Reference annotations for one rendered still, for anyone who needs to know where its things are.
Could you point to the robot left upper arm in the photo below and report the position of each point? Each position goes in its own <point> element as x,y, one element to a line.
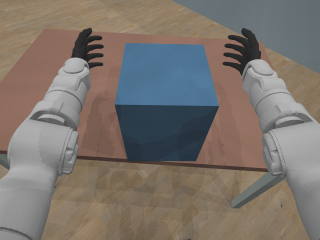
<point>41,153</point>

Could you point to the robot right upper arm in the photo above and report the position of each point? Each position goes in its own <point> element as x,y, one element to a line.
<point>293,152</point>

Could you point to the table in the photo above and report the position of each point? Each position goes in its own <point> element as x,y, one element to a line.
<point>233,142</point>

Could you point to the left robot hand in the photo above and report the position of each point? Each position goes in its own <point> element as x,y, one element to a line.
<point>81,47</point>

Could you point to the carton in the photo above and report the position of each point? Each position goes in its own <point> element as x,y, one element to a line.
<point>165,101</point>

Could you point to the robot right forearm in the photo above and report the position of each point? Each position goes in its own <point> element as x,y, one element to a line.
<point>268,95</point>

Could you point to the right robot hand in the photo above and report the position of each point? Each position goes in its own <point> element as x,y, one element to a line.
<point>249,52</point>

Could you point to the robot left forearm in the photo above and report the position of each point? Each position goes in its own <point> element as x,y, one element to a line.
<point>64,99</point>

